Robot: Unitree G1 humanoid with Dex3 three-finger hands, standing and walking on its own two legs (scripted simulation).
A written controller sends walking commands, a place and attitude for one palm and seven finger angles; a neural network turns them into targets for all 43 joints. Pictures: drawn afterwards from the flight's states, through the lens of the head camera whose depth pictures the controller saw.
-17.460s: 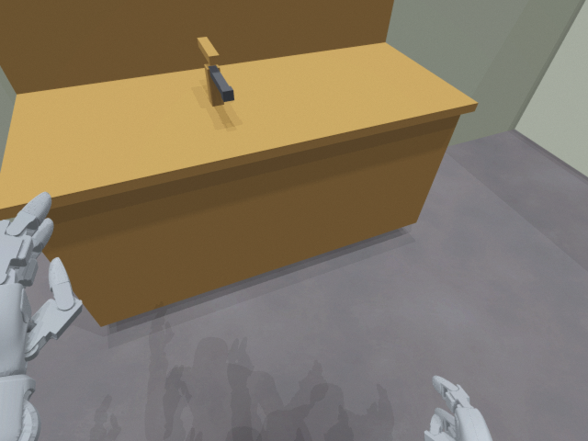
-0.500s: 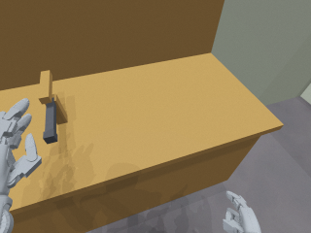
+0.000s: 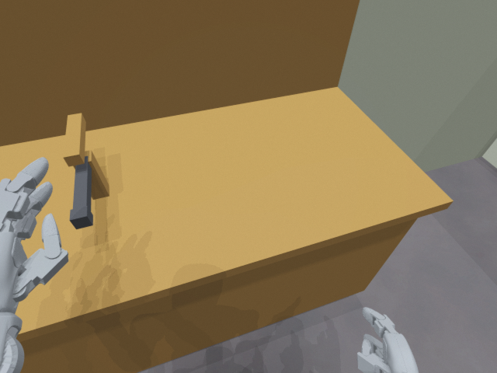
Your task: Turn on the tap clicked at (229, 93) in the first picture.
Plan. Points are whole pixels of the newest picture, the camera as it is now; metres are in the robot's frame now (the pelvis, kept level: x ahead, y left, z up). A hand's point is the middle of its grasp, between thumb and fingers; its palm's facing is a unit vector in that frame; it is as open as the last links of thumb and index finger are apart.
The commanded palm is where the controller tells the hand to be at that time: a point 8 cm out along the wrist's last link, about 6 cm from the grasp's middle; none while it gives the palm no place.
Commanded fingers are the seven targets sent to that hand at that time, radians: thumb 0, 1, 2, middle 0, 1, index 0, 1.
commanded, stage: shuffle to correct the standing spot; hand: left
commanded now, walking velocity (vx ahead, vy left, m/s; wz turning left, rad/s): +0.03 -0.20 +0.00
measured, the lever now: (81, 217) +0.35 +0.32 +0.04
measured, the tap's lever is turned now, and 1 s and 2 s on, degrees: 0 0 0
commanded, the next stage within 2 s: come to a stop and stand still in 0.84 s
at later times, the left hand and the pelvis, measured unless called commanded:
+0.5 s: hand (67, 250) +0.22 +0.23 +0.16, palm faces +0.30 -0.89 -0.35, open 7.4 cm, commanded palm +0.16 +0.28 +0.18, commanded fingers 0.00 0.90 0.90 -0.20 -0.30 -0.20 -0.30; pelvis +0.00 +0.00 +0.00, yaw +0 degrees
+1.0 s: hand (53, 244) +0.23 +0.25 +0.16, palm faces +0.30 -0.86 -0.40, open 7.4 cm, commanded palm +0.17 +0.29 +0.18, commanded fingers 0.00 0.90 0.90 -0.20 -0.30 -0.20 -0.30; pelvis +0.01 +0.01 +0.00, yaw +0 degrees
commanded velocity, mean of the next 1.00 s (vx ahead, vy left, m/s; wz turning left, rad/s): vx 0.04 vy -0.18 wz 0.00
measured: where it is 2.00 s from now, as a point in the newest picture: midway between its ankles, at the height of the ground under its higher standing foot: outside the picture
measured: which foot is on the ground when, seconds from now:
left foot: down 0.00-1.00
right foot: down 0.00-1.00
